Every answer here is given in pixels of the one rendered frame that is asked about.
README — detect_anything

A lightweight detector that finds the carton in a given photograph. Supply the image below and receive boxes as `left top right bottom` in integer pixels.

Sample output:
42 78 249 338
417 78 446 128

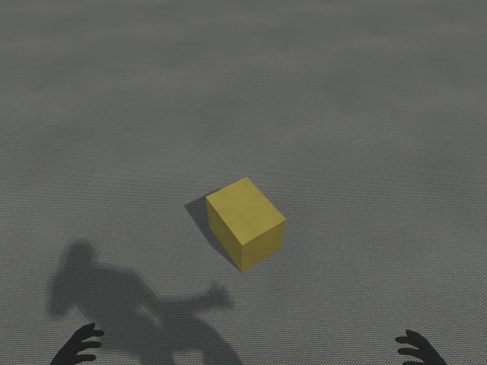
205 177 286 273

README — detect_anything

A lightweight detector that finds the robot right hand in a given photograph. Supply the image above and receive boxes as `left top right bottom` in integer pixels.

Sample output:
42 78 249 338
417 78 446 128
395 329 447 365

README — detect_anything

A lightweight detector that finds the robot left hand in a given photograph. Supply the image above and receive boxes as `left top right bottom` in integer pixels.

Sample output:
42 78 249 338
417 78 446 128
50 323 104 365

